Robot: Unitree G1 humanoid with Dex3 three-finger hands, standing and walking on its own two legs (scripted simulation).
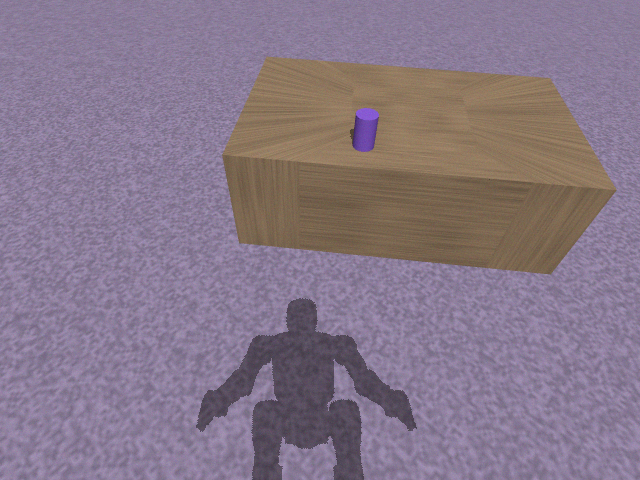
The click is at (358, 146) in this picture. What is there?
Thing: squat round
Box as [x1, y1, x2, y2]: [353, 108, 378, 151]
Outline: 362,108 356,111 353,146 357,150 367,151 373,147 378,113 373,109
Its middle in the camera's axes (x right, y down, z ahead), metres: +0.16 -0.38 +1.33
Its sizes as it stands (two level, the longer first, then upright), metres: 0.076 0.076 0.122
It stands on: a support 0.45 m high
